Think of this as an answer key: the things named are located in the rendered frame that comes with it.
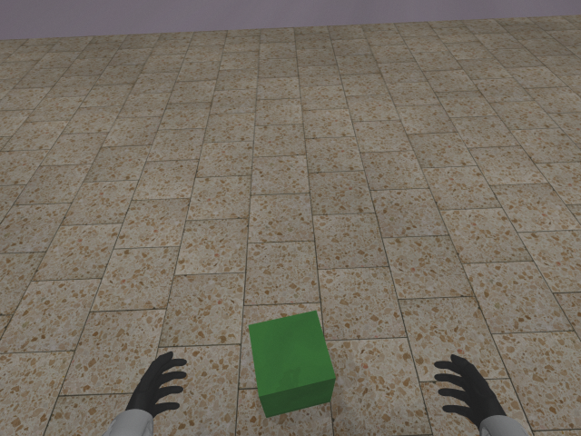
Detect carton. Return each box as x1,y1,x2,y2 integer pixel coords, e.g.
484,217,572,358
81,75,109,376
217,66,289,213
249,311,336,418

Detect robot right hand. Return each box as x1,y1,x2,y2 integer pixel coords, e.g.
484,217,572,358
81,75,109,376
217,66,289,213
434,354,507,430

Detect robot left hand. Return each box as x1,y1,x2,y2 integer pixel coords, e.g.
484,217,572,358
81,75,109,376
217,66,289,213
125,352,187,418

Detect right robot forearm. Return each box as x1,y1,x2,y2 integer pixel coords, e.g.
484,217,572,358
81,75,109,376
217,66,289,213
479,415,528,436

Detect left robot forearm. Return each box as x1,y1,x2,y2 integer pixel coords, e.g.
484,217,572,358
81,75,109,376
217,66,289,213
102,409,153,436

